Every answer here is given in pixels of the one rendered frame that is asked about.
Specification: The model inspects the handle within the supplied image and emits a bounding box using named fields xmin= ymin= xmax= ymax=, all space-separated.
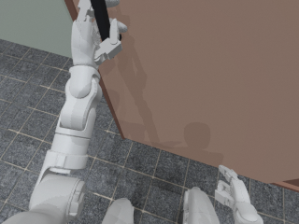
xmin=90 ymin=0 xmax=122 ymax=58

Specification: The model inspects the left robot forearm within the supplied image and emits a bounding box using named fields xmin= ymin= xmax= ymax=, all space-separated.
xmin=29 ymin=65 xmax=103 ymax=210

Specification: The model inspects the right robot shin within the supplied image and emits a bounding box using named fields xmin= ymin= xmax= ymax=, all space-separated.
xmin=182 ymin=187 xmax=200 ymax=224

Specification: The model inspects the robot left hand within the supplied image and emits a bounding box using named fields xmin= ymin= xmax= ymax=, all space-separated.
xmin=71 ymin=0 xmax=128 ymax=71

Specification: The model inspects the left robot thigh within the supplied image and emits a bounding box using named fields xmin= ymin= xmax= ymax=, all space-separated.
xmin=101 ymin=199 xmax=135 ymax=224

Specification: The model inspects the right robot forearm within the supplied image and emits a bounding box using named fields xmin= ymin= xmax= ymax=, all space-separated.
xmin=233 ymin=202 xmax=263 ymax=224

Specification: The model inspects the robot right hand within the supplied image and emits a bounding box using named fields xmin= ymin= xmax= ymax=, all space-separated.
xmin=215 ymin=165 xmax=250 ymax=211

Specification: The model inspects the robot left upper arm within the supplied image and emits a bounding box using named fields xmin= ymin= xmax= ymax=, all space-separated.
xmin=2 ymin=174 xmax=86 ymax=224

